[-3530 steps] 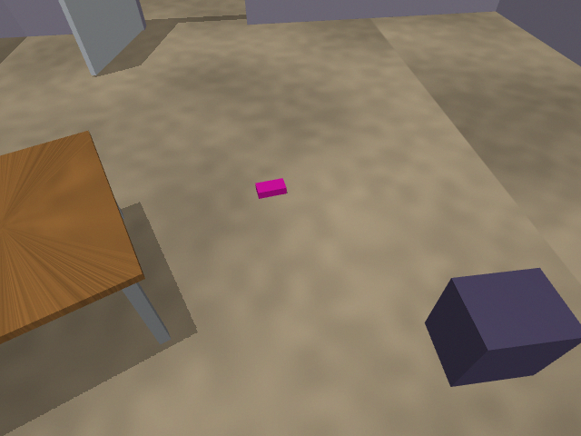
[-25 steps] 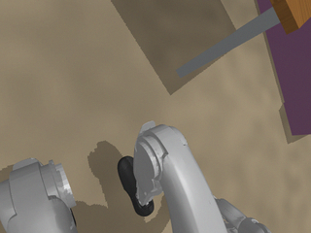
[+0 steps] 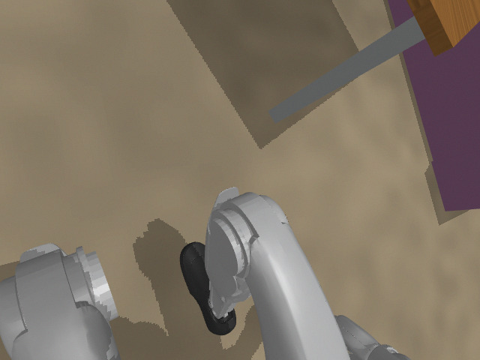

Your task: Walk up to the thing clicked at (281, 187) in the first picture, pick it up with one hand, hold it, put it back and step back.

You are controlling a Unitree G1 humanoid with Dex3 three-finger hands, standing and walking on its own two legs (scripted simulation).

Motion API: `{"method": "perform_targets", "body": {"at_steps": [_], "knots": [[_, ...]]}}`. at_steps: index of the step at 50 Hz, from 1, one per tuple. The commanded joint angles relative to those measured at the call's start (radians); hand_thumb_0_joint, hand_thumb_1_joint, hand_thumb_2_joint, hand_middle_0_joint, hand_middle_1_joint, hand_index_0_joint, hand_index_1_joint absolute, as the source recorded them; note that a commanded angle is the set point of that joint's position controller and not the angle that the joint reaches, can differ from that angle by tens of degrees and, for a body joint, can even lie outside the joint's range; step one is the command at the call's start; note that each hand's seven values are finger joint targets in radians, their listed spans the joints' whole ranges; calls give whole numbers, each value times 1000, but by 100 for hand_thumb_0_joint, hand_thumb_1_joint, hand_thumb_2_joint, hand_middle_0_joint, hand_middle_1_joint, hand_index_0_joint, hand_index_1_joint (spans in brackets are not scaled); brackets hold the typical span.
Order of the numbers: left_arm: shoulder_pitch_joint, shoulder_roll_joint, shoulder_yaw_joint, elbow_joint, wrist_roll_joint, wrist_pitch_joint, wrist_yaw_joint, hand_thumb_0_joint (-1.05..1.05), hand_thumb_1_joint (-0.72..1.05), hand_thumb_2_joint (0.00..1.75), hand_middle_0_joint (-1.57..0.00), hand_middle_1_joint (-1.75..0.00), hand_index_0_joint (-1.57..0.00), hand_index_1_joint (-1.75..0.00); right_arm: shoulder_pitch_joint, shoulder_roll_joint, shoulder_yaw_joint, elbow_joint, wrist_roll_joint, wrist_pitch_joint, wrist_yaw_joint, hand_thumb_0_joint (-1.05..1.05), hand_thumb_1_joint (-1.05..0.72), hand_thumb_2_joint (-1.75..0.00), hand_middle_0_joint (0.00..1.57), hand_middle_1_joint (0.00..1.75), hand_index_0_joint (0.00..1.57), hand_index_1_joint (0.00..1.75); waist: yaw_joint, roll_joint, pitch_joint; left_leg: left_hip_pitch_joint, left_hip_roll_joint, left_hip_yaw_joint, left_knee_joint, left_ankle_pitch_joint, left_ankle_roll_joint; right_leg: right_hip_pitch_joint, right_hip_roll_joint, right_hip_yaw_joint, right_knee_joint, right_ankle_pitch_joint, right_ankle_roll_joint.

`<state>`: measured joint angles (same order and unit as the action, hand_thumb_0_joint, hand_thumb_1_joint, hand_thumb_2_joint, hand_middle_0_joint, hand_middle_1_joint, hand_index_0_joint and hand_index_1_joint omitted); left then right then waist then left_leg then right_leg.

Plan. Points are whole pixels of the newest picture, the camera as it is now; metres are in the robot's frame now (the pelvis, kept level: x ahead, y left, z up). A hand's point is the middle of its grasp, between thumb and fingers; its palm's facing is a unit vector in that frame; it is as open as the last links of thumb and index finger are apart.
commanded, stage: withdraw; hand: left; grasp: from above
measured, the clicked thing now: out of the picture +0.43 +0.36 -0.28
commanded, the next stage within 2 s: home in 0.82 s
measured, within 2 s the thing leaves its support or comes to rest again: neither
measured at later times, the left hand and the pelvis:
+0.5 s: hand out of the picture +0.43 +0.38 -0.09, palm faces -0.43 -0.09 -0.90, open 13.9 cm; pelvis +0.00 +0.00 +0.05, yaw +6 degrees
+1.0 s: hand out of the picture +0.42 +0.36 -0.16, palm faces -0.45 -0.11 -0.88, open 13.6 cm; pelvis +0.00 -0.01 +0.02, yaw +5 degrees
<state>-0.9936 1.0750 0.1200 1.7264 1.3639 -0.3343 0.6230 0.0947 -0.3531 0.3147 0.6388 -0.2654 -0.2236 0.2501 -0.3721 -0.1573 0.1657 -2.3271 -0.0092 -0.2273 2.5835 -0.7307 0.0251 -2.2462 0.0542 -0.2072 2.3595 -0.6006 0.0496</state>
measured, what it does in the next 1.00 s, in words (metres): stands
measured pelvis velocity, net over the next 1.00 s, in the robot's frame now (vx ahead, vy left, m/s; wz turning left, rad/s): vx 0.00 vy -0.01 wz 0.10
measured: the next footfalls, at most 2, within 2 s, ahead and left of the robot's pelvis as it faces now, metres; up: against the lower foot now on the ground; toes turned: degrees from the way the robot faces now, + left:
none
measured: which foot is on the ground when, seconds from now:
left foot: down 0.00-1.00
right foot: down 0.00-1.00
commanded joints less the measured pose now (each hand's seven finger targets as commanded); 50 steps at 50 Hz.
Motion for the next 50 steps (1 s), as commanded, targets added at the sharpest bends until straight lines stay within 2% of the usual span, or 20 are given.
{"method": "perform_targets", "body": {"at_steps": [1,6,8,9,10,12,13,15,17,18,20,24,26,30,35,40,44,46,48,50], "knots": [[-237,253,21,-116,-22,9,46,0,-47,96,-9,-100,-10,-99,149,-345,-108,10,6,-14,-15,0,-90,-90,20,30,20,30,-37,540,-588,449,38,50,-317,164,-19,324,35,-70,-169,146,-65],[-266,304,102,-256,-26,46,73,0,-47,95,-11,-96,-11,-96,178,-348,-148,16,13,-31,1,0,-90,-90,20,30,20,30,6,678,-730,576,43,45,-336,263,-41,328,27,-66,-135,221,-74],[-247,284,126,-319,-45,76,74,0,-48,96,-9,-97,-10,-97,189,-331,-173,12,21,-29,12,0,-90,-90,20,30,20,30,31,722,-802,598,37,70,-334,297,-41,350,28,-53,-146,250,-78],[-272,231,93,-355,-55,93,60,0,-49,96,-9,-97,-9,-96,185,-318,-178,9,25,-32,22,0,-90,-90,20,30,20,30,29,735,-810,591,34,81,-333,297,-40,335,26,-48,-145,251,-79],[-251,204,87,-399,-80,109,48,0,-50,97,-8,-98,-8,-97,196,-305,-190,33,33,-30,27,0,-90,-90,20,30,20,30,61,766,-850,614,30,90,-351,317,-42,340,28,-45,-160,259,-83],[-202,222,128,-502,-116,149,18,0,-50,97,-8,-98,-8,-97,207,-299,-228,38,59,-14,29,0,-90,-90,20,30,20,30,123,824,-935,654,24,101,-384,356,-46,328,23,-33,-167,266,-91],[-167,195,112,-504,-132,171,-12,0,-51,98,-8,-97,-8,-97,207,-291,-245,44,73,-4,32,0,-90,-90,20,30,20,30,141,818,-943,658,21,105,-395,368,-47,318,19,-23,-167,264,-94],[-136,92,52,-493,-154,213,-85,0,-49,98,-8,-96,-8,-96,211,-278,-269,56,96,27,37,0,-90,-90,20,30,20,30,135,739,-901,594,16,114,-423,337,-38,290,14,-12,-194,234,-95],[-151,-33,-23,-498,-189,235,-178,0,-50,99,-8,-97,-8,-98,223,-265,-295,59,125,57,35,0,-90,-90,20,30,20,30,104,648,-839,558,16,106,-446,292,-27,253,15,1,-229,188,-95],[-145,-59,-34,-522,-209,239,-223,0,-50,99,-8,-98,-8,-98,225,-275,-309,29,133,65,29,0,-90,-90,20,30,20,30,92,598,-832,557,15,100,-462,288,-21,271,12,6,-250,187,-94],[-172,-155,-110,-583,-247,240,-308,0,-48,98,-10,-97,-10,-97,277,-260,-316,60,151,97,16,0,-90,-90,20,30,20,30,75,515,-807,535,7,99,-490,251,-9,316,8,15,-289,184,-92],[-181,-146,-122,-620,-298,209,-421,0,-44,96,-14,-94,-14,-95,282,-245,-325,32,170,140,-33,0,-90,-90,20,30,20,30,77,360,-766,464,-13,129,-504,194,7,418,2,44,-360,142,-94],[-183,-102,-97,-603,-285,182,-443,0,-44,96,-15,-94,-15,-95,281,-234,-321,24,173,159,-60,0,-90,-90,20,30,20,30,89,296,-752,418,-24,152,-485,190,12,448,-4,63,-382,126,-93],[-205,-2,-26,-570,-233,111,-424,0,-42,94,-18,-91,-17,-93,255,-208,-293,4,166,186,-99,0,-90,-90,20,30,20,30,118,240,-760,345,-33,184,-448,153,22,488,-7,93,-403,65,-87],[-230,49,0,-497,-156,33,-356,0,-46,96,-13,-95,-13,-95,218,-182,-257,4,154,200,-124,0,-90,-90,20,30,20,30,138,360,-781,371,-30,196,-463,108,16,441,2,105,-366,-5,-92],[-292,2,-46,-358,-104,0,-271,0,-49,99,-9,-99,-9,-99,217,-202,-242,22,132,192,-133,0,-89,-90,20,30,20,30,79,397,-717,407,-24,156,-468,46,9,293,4,63,-328,-52,-95],[-384,47,-38,-345,-74,-23,-208,0,-48,97,-10,-100,-10,-99,241,-226,-237,40,112,172,-138,0,-90,-89,20,30,20,30,62,455,-769,482,-20,142,-443,92,2,266,-4,34,-285,13,-89],[-408,88,-7,-370,-57,-27,-174,0,-46,95,-13,-97,-13,-96,251,-233,-239,52,101,166,-135,0,-90,-90,20,30,20,30,75,515,-834,532,-18,145,-427,152,-5,276,-7,27,-252,70,-89],[-403,86,3,-398,-54,-22,-144,0,-30,99,-27,-81,-24,-80,260,-233,-244,57,95,158,-133,0,-88,-89,20,30,20,30,71,569,-869,588,-13,141,-422,200,-13,263,-6,20,-224,113,-90],[-405,125,48,-451,-60,-6,-115,0,-19,100,-27,-73,-24,-75,272,-244,-261,57,90,150,-129,0,-88,-89,20,30,20,30,77,611,-925,629,-11,134,-425,240,-18,254,-12,15,-208,146,-92]]}}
